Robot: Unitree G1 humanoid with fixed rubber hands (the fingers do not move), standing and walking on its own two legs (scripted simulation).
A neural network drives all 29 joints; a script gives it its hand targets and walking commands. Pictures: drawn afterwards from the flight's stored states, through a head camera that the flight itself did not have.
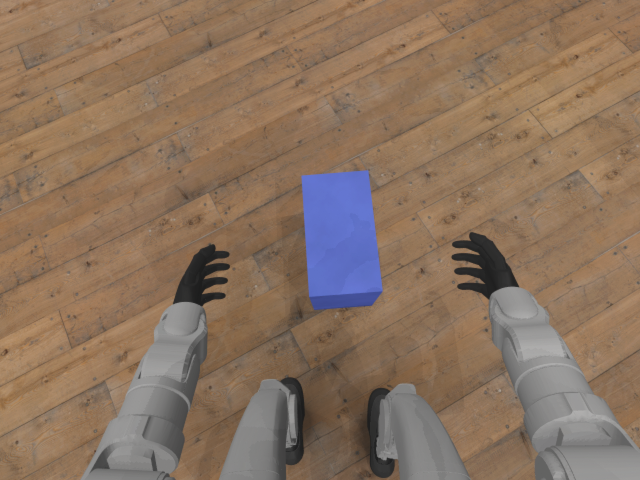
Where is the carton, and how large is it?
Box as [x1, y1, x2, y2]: [302, 170, 382, 309]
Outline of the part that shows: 367,170 302,176 309,297 314,309 371,305 382,291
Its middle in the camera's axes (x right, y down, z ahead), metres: +0.06 +0.02 +1.02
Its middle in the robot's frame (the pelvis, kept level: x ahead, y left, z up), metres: +0.54 -0.01 -0.58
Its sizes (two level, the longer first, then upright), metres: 0.296 0.163 0.251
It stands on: the floor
